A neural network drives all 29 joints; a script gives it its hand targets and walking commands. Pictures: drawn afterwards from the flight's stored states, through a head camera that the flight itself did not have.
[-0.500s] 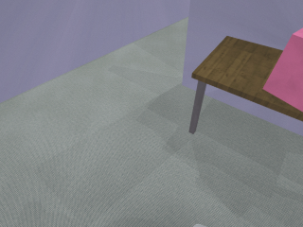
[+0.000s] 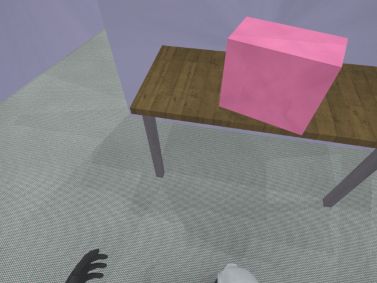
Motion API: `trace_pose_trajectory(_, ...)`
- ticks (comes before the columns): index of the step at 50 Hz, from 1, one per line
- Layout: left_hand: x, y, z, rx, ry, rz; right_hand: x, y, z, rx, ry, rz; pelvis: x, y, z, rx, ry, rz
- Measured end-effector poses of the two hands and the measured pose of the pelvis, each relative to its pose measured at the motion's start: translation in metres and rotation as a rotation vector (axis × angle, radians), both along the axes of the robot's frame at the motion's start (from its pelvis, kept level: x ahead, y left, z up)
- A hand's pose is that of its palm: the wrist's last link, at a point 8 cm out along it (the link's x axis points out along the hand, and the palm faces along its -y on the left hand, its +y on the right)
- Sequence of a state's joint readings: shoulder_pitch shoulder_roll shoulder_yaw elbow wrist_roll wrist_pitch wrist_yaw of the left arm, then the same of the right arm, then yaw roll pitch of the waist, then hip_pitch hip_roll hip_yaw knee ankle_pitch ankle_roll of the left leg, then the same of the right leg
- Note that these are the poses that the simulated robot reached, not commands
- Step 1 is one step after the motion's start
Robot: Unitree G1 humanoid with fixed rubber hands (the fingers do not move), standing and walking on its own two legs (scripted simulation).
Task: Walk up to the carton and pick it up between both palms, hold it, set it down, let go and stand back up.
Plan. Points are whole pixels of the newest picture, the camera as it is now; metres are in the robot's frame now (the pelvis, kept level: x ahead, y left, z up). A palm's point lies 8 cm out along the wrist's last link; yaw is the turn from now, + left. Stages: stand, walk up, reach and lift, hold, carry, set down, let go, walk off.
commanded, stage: walk up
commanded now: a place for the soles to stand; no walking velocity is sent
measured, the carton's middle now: (274, 76) +0.75 -0.29 -0.02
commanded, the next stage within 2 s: none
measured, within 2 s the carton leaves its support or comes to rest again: neither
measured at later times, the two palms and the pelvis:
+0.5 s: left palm (143, 209) +0.31 +0.13 -0.11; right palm out of the picture +0.10 -0.35 -0.11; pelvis +0.15 -0.09 +0.00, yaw -15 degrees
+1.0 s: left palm (185, 177) +0.41 +0.03 -0.11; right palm out of the picture +0.22 -0.45 -0.10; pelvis +0.23 -0.18 +0.00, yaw -17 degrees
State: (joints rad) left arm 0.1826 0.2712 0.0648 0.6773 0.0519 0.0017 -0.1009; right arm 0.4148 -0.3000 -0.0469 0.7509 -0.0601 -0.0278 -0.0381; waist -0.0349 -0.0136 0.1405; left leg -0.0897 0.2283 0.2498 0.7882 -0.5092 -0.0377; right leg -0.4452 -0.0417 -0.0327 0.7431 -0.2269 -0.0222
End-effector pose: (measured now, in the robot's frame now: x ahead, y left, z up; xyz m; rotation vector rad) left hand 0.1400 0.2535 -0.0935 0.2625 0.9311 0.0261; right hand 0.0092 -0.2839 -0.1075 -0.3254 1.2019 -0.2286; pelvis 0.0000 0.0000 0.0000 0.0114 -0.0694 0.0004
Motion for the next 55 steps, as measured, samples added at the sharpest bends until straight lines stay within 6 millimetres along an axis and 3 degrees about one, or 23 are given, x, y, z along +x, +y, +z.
trace_pose_trajectory(4,0.031,-0.015,-0.002,0.005,-0.013,0.013,0.023,-0.013,-0.002,0.025,-0.018,-0.050,0.021,-0.010,-0.003,-0.029,-0.007,-0.054)
trace_pose_trajectory(9,0.044,-0.021,-0.007,0.020,0.058,0.009,0.075,-0.005,0.013,0.050,-0.152,-0.041,0.049,-0.014,0.003,-0.041,0.007,-0.097)
trace_pose_trajectory(12,0.052,-0.025,-0.019,0.014,0.107,-0.018,0.095,0.001,0.016,0.042,-0.216,-0.037,0.069,-0.017,-0.001,-0.017,0.013,-0.136)
trace_pose_trajectory(15,0.068,-0.036,-0.024,0.018,0.166,-0.063,0.097,-0.002,0.017,0.026,-0.205,-0.086,0.089,-0.027,0.002,0.017,0.008,-0.173)
trace_pose_trajectory(19,0.106,-0.066,-0.018,0.002,0.170,-0.124,0.093,-0.017,0.017,0.025,-0.151,-0.150,0.112,-0.046,0.008,0.027,-0.001,-0.215)
trace_pose_trajectory(26,0.180,-0.127,-0.016,-0.018,0.041,-0.184,0.097,-0.072,-0.005,0.040,-0.056,-0.232,0.151,-0.091,-0.007,-0.012,-0.012,-0.266)
trace_pose_trajectory(31,0.194,-0.138,-0.013,0.015,0.054,-0.128,0.144,-0.101,0.001,0.029,-0.102,-0.218,0.173,-0.105,-0.003,-0.033,-0.009,-0.271)
trace_pose_trajectory(35,0.198,-0.139,-0.015,0.029,0.096,-0.128,0.190,-0.106,0.017,0.025,-0.207,-0.187,0.190,-0.113,0.002,-0.031,0.002,-0.263)
trace_pose_trajectory(38,0.205,-0.143,-0.026,0.028,0.132,-0.137,0.209,-0.108,0.021,0.005,-0.257,-0.157,0.205,-0.121,-0.003,-0.006,0.001,-0.271)
trace_pose_trajectory(41,0.216,-0.156,-0.029,0.035,0.176,-0.157,0.213,-0.116,0.023,-0.005,-0.246,-0.185,0.215,-0.136,0.000,0.023,-0.009,-0.283)
trace_pose_trajectory(45,0.240,-0.187,-0.022,0.021,0.161,-0.191,0.208,-0.134,0.023,-0.003,-0.212,-0.219,0.224,-0.156,0.005,0.029,-0.011,-0.297)
trace_pose_trajectory(50,0.266,-0.228,-0.016,-0.002,0.070,-0.208,0.208,-0.167,0.006,0.044,-0.169,-0.252,0.233,-0.183,-0.003,-0.007,-0.006,-0.295)
trace_pose_trajectory(55,0.281,-0.249,-0.007,0.005,0.028,-0.183,0.219,-0.187,0.002,0.044,-0.137,-0.250,0.240,-0.195,0.000,-0.019,0.011,-0.275)
